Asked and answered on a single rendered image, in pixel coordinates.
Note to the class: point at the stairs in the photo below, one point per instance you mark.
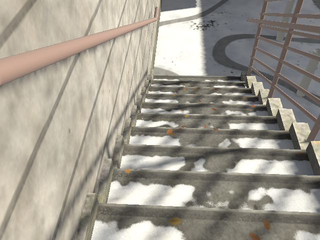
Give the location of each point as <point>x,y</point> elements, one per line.
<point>205,161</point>

